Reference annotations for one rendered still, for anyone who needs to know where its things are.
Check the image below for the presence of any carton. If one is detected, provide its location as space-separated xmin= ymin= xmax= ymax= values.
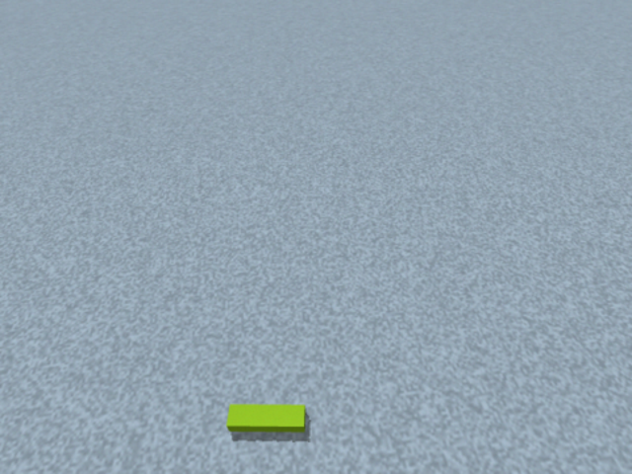
xmin=226 ymin=404 xmax=306 ymax=433

